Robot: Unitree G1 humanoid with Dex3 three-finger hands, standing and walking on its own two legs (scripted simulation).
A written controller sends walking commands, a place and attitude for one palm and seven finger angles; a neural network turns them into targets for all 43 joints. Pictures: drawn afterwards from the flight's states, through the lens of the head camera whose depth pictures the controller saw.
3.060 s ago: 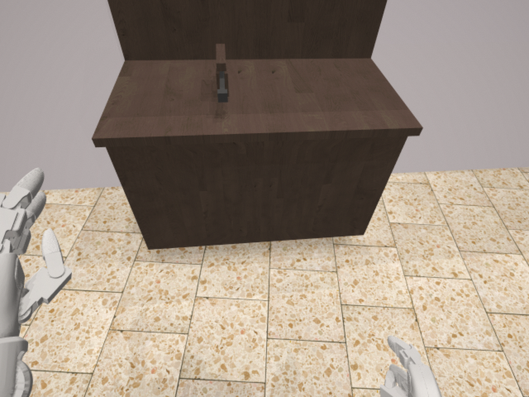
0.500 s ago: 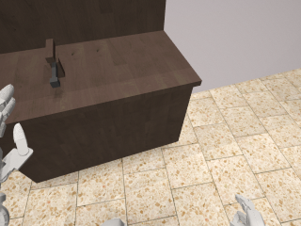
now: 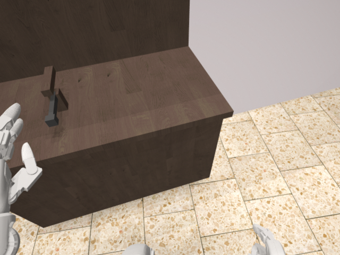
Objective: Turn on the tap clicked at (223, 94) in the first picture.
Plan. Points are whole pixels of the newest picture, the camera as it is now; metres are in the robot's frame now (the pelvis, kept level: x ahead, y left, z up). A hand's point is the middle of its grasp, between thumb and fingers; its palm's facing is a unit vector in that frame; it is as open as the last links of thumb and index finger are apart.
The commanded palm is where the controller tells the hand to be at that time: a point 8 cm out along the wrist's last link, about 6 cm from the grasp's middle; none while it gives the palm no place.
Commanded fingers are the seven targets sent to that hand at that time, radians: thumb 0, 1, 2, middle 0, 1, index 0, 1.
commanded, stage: take the last steps up to it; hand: left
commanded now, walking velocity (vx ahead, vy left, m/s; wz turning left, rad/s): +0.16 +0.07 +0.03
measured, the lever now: (51, 120) +0.47 +0.41 +0.00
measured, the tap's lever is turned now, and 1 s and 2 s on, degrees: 0 0 0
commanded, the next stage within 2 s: come to a stop and stand still in 0.06 s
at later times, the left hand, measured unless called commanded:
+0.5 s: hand (66, 141) +0.28 +0.21 +0.17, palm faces +0.36 -0.82 -0.45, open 7.4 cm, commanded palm +0.22 +0.26 +0.18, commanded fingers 0.00 0.90 0.90 -0.20 -0.30 -0.20 -0.30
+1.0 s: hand (35, 153) +0.25 +0.26 +0.17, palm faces +0.38 -0.87 -0.32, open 7.4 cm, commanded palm +0.19 +0.29 +0.18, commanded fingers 0.00 0.90 0.90 -0.20 -0.30 -0.20 -0.30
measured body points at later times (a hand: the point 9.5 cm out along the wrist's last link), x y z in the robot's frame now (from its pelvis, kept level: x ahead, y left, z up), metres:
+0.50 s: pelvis +0.06 -0.02 +0.00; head +0.08 -0.03 +0.45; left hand +0.25 +0.25 +0.20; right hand +0.24 -0.21 -0.10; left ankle +0.08 +0.13 -0.73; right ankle +0.07 -0.10 -0.73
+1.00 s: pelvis +0.01 +0.02 +0.00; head +0.03 +0.04 +0.45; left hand +0.23 +0.30 +0.19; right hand +0.16 -0.22 -0.07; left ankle +0.03 +0.11 -0.73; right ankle +0.07 -0.10 -0.73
